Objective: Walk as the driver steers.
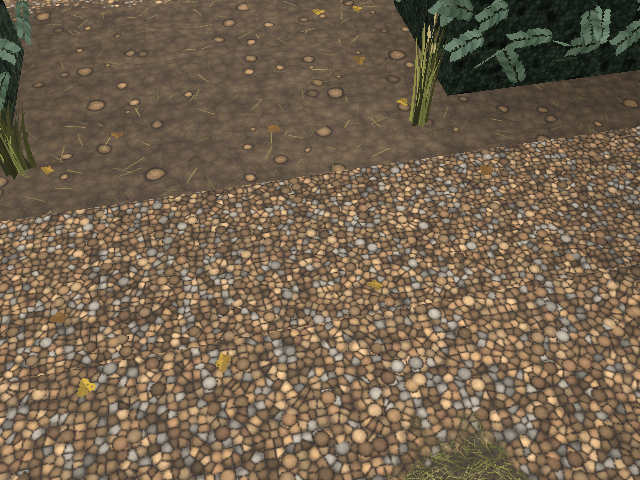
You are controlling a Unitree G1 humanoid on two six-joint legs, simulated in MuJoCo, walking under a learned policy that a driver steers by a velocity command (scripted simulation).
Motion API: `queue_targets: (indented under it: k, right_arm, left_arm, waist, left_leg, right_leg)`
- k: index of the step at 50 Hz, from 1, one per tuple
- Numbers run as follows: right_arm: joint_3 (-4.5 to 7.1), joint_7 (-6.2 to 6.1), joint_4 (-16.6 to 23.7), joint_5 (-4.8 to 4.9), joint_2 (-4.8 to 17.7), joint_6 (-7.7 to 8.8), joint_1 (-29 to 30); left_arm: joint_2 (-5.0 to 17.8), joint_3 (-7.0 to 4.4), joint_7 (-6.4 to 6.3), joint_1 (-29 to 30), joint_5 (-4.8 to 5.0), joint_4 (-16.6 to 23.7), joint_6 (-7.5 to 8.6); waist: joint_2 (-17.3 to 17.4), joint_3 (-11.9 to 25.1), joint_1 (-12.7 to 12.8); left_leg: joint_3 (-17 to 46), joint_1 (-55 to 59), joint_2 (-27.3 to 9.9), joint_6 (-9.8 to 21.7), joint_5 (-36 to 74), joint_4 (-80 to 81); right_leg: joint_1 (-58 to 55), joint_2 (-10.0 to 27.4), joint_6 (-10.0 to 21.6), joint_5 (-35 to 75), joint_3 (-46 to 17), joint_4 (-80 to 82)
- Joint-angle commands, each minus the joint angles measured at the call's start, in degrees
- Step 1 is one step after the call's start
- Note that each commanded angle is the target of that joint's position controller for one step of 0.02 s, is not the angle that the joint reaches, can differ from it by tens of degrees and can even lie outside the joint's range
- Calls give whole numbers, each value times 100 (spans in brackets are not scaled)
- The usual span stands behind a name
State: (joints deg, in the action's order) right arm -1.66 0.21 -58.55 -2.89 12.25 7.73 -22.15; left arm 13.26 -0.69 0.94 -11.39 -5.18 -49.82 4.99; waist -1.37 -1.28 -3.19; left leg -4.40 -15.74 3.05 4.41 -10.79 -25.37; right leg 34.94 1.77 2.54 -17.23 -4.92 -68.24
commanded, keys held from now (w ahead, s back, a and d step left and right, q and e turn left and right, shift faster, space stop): w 0.36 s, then no key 0.64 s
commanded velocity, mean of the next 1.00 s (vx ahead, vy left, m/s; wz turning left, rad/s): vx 0.29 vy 0.00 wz -0.03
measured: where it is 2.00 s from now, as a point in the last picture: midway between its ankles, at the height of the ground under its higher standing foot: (322, 430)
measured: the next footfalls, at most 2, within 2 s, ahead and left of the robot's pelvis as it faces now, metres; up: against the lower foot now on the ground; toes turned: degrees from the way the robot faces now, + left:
right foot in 0.46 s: +0.47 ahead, -0.18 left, -0.17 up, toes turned -6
left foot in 0.74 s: +0.57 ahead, +0.06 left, -0.17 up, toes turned +4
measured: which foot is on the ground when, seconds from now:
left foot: down 0.00-0.48, up 0.50-0.72, down 0.74-1.00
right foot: up 0.00-0.44, down 0.46-1.00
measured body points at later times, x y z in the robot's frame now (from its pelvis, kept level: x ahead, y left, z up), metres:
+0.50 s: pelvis +0.35 -0.07 -0.15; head +0.36 -0.08 +0.30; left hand +0.54 +0.13 -0.26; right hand +0.14 -0.24 -0.27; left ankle +0.06 +0.09 -0.68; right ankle +0.43 -0.17 -0.90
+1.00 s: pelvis +0.48 -0.06 -0.18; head +0.50 -0.05 +0.27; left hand +0.54 +0.20 -0.32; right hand +0.64 -0.32 -0.28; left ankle +0.53 +0.05 -0.91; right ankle +0.43 -0.17 -0.91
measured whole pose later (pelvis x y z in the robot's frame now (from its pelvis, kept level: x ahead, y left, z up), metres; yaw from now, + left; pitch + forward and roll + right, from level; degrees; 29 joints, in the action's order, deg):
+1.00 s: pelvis +0.48 -0.06 -0.18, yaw +0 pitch +1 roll -2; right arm 2.8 4.7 -52.2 0.0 14.9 5.5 -2.8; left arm 13.6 -3.2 3.3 -14.8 0.6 -52.5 4.8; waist 1.0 -1.5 0.0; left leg -2.1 -22.4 -3.5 0.5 -13.5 -35.2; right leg 10.5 0.0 0.4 -20.3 7.1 -30.2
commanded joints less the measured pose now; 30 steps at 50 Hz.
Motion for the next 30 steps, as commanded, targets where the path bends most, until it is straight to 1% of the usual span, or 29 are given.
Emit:
queue_targets:
  k: [1, 2, 3, 4, 5, 6, 7, 8, 9, 10, 11, 12, 13, 14, 15, 16, 18, 19, 20, 21, 22, 23, 24, 25, 26, 27, 28, 29, 30]
  right_arm:
    - [46, -18, 130, -36, 269, 204, -225]
    - [95, 57, -9, -111, 410, 172, -470]
    - [125, 143, -44, -147, 427, 162, -613]
    - [123, 174, -59, -255, 418, 132, -721]
    - [92, 206, -56, -249, 295, 123, -773]
    - [74, 221, -70, -256, 284, 128, -842]
    - [17, 127, -365, -327, 118, 143, -1337]
    - [22, -32, -439, -239, 106, 145, -1865]
    - [-14, -144, -609, -247, 4, 122, -2350]
    - [-31, -174, -735, -245, -22, 80, -2710]
    - [-105, -184, -574, -140, -181, 28, -2495]
    - [-160, -71, -478, -187, -164, -44, -2426]
    - [-177, 42, -376, -241, -155, -84, -2213]
    - [-166, 119, -304, -241, -88, -84, -2053]
    - [-158, 162, -246, -236, 8, -42, -1946]
    - [-132, 156, -264, -187, 57, -10, -1924]
    - [-23, 39, -315, -27, 336, -11, -2015]
    - [9, -38, -372, -27, 384, -89, -2115]
    - [42, -101, -409, 18, 413, -164, -2180]
    - [89, -119, -460, 89, 481, -225, -2250]
    - [132, -64, -440, 135, 595, -321, -2134]
    - [72, 154, -450, -155, 471, -454, -2131]
    - [-114, 469, -437, -208, -548, -477, -2886]
    - [-63, 538, -164, -101, -267, -420, -2656]
    - [113, 553, 318, 56, 295, -386, -1177]
    - [95, 555, 798, 32, 306, -290, -368]
    - [160, 451, 897, 20, 365, -188, -52]
    - [153, 262, 971, -18, 215, -91, 181]
    - [127, 202, 824, -56, 77, -91, 91]
  left_arm:
    - [21, 24, 78, -196, 40, 315, -57]
    - [-58, 45, 138, -114, 18, 345, -134]
    - [-68, 42, 186, -66, 36, 358, -185]
    - [-60, 60, 295, -333, -77, 264, -202]
    - [-2, 40, 346, -274, -89, 316, -198]
    - [107, 9, 365, -103, -80, 420, -179]
    - [137, 22, 315, 368, -41, 612, -142]
    - [217, -1, 228, 688, -40, 712, -65]
    - [127, 29, 193, 1080, -40, 803, -13]
    - [21, 56, 189, 1331, 3, 866, 13]
    - [-43, 106, 205, 1381, -34, 776, 31]
    - [-207, 157, 243, 1368, -48, 763, -8]
    - [-252, 186, 283, 1298, -57, 820, -59]
    - [-129, 163, 322, 1265, -65, 842, -111]
    - [-4, 148, 330, 1307, -43, 890, -146]
    - [68, 146, 323, 1494, -21, 979, -157]
    - [194, 158, 320, 1771, -3, 917, -142]
    - [235, 170, 322, 1811, 40, 802, -140]
    - [251, 159, 303, 1688, 26, 609, -141]
    - [356, 99, 257, 1316, 28, 349, -135]
    - [504, -7, 181, 378, 71, -74, -110]
    - [844, -182, 106, -1332, 81, -647, -57]
    - [1433, -392, 115, -3070, 163, -1077, -131]
    - [1428, -455, 298, -3382, 186, -1057, -169]
    - [1254, -421, 261, -3023, -21, -987, -154]
    - [1121, -396, 211, -1623, 69, -523, -153]
    - [920, -268, 225, -759, 164, -186, -118]
    - [685, -194, 112, -411, 315, -111, 55]
    - [536, -140, 131, -275, 298, -72, 131]
  waist:
    - [254, 78, 153]
    - [255, 29, 83]
    - [291, -25, 66]
    - [403, -26, 129]
    - [410, -86, 145]
    - [426, -168, 115]
    - [449, -352, -120]
    - [394, -274, -444]
    - [423, -312, -673]
    - [493, -401, -792]
    - [298, -369, -815]
    - [496, -520, -732]
    - [586, -666, -606]
    - [539, -817, -529]
    - [492, -944, -455]
    - [350, -1021, -489]
    - [244, -1058, -653]
    - [203, -1043, -756]
    - [174, -984, -753]
    - [18, -814, -637]
    - [-295, -520, -172]
    - [-600, -50, 440]
    - [-1684, 2062, 568]
    - [-1415, 3530, 837]
    - [-695, 2730, 1154]
    - [-26, 2077, 780]
    - [32, 1215, 397]
    - [89, 495, 81]
    - [-218, 71, -202]
  left_leg:
    - [1621, 637, -1454, 1148, 994, 1648]
    - [1332, 423, -1319, 1129, 1006, 1505]
    - [1168, 338, -1270, 1133, 1000, 1441]
    - [1006, -121, -1120, 1061, 856, 1098]
    - [1031, -275, -1175, 1111, 844, 964]
    - [1150, -200, -1284, 1182, 900, 841]
    - [1722, 1194, -1636, 1288, 716, 563]
    - [1844, 2552, -1726, 1278, 546, 272]
    - [1996, 3127, -1752, 1203, 335, -63]
    - [2068, 3228, -1740, 1193, 364, -212]
    - [1576, 2292, -1307, 1047, -50, -467]
    - [1390, 913, -1117, 1064, -275, -339]
    - [1323, -188, -1111, 1081, -671, -216]
    - [1378, -611, -1168, 1095, -959, -212]
    - [1517, -625, -1264, 1090, -1058, -271]
    - [1564, -295, -1282, 1052, -976, -388]
    - [1536, 437, -1252, 841, -782, -817]
    - [1522, 739, -1202, 675, -693, -1086]
    - [1466, 1085, -1046, 482, -472, -1422]
    - [1334, 1252, -817, 276, -79, -2002]
    - [968, 933, -487, 34, 260, -2971]
    - [810, -264, -408, -296, 20, -4162]
    - [434, -1890, 72, -780, -2800, -6511]
    - [726, -2451, 133, -1040, -4350, -8637]
    - [632, -3688, 66, -1123, -4583, -9415]
    - [676, -3810, -525, -845, -3831, -8020]
    - [714, -3259, -931, -736, -3712, -7309]
    - [931, -2797, -1099, -618, -2715, -5697]
    - [837, -1990, -1173, -631, -2309, -4987]
  right_leg:
    - [497, 469, -223, 766, -38, 1088]
    - [323, 481, -256, 1211, 154, 1221]
    - [256, 459, -253, 1637, 296, 1500]
    - [-151, 384, -164, 2171, 370, 953]
    - [-118, 334, -92, 2341, 424, 933]
    - [-15, 313, -24, 2309, 442, 1000]
    - [1469, 660, -58, 2864, -326, 1506]
    - [2556, 649, -146, 3125, -359, 2224]
    - [3082, 660, -217, 3255, -341, 2662]
    - [3244, 645, -264, 3288, -247, 2850]
    - [2300, 634, -251, 4252, 17, 3682]
    - [1080, 513, -148, 4648, 420, 3578]
    - [131, 423, -63, 4688, 596, 3274]
    - [-229, 431, -38, 4510, 580, 3162]
    - [-345, 471, -20, 4301, 456, 3183]
    - [-287, 465, -6, 3891, 433, 3455]
    - [-317, 492, -27, 3486, 491, 4202]
    - [-435, 607, -25, 3771, 391, 4624]
    - [-629, 645, -56, 3999, 398, 5165]
    - [-1186, 613, -113, 4411, 522, 5659]
    - [-2495, 486, -141, 5220, 883, 6207]
    - [-4715, 748, 29, 6372, 857, 6057]
    - [-8205, 1681, 1328, 9529, 311, 3408]
    - [-9311, 2668, 2525, 10715, -705, 2396]
    - [-8572, 2553, 2275, 10088, -760, 2758]
    - [-6933, 2447, 1880, 7594, -564, 3441]
    - [-5002, 2374, 1870, 7142, -395, 3872]
    - [-3453, 2015, 1665, 6544, -257, 4514]
    - [-2212, 1748, 1525, 6213, -10, 4937]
